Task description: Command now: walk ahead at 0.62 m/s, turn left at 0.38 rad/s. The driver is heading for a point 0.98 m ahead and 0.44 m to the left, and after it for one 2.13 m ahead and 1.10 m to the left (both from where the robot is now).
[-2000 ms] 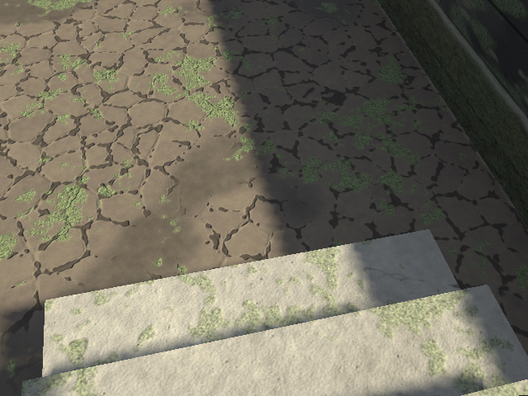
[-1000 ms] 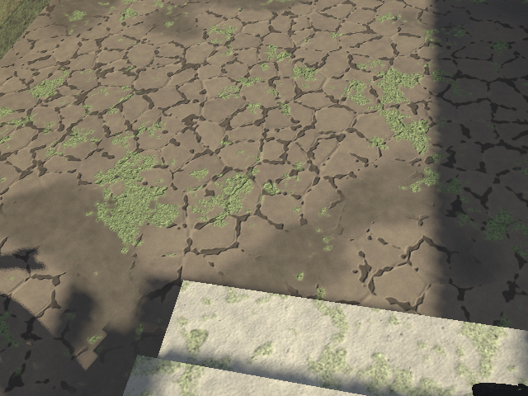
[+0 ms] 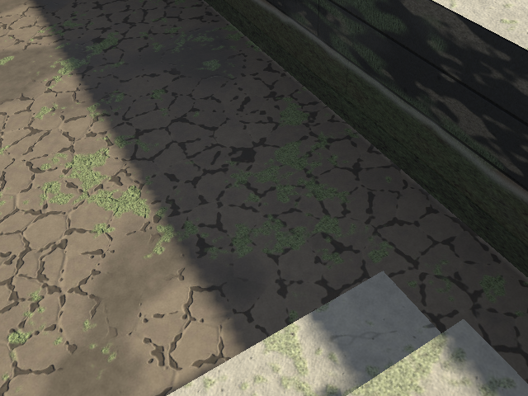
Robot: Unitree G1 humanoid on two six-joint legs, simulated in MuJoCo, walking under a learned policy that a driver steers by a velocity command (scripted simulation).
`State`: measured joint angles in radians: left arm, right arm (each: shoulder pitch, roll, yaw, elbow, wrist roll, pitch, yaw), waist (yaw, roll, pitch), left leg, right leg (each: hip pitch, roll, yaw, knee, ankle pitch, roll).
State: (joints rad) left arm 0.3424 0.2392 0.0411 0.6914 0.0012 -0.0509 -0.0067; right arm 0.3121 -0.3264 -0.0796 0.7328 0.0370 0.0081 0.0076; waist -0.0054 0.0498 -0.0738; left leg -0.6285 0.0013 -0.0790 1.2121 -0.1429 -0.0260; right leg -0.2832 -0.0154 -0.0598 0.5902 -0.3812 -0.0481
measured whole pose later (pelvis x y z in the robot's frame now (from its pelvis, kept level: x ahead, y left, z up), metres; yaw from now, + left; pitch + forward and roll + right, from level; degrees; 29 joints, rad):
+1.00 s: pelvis +0.66 +0.25 -0.37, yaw +50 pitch +0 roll -2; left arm 0.60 0.21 0.07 0.99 -0.01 -0.13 -0.02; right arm 0.26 -0.22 -0.05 0.72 0.04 -0.04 -0.03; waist 0.04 0.05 -0.07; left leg -0.80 -0.01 -0.21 1.44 -0.15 0.09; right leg -0.19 0.12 -0.01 0.70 -0.51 -0.08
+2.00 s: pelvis +1.10 +0.67 -0.51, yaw +12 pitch +2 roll +2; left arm 0.18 0.31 0.07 0.54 -0.02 0.06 0.05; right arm 0.00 -0.29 -0.05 0.74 0.00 0.01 -0.02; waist 0.03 -0.01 0.07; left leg -0.54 -0.07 -0.21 0.79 -0.30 -0.07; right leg -0.40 0.19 0.31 0.48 -0.08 -0.05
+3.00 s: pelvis +1.12 +0.71 -0.51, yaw -2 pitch -1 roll +0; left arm 0.27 0.21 0.00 0.74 0.01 -0.02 0.01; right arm 0.20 -0.25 -0.03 0.85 -0.01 0.01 -0.03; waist -0.02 0.00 0.04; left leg -0.27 0.00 -0.05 0.53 -0.23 -0.02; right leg -0.16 0.03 0.07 0.53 -0.34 -0.01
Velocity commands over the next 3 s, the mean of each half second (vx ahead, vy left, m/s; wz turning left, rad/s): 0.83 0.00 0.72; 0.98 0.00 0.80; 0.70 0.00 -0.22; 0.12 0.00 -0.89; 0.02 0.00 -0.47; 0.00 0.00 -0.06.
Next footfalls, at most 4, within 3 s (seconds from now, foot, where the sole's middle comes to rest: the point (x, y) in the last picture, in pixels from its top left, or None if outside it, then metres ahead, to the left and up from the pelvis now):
0.38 left None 0.25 0.20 -0.94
0.78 right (244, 389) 0.69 0.16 -1.11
1.30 left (121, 364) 0.87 0.64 -1.28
1.64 right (137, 283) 1.23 0.64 -1.28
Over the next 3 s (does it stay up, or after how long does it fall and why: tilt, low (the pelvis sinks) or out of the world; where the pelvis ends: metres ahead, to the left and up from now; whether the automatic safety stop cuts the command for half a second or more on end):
stays up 1.12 0.71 -0.51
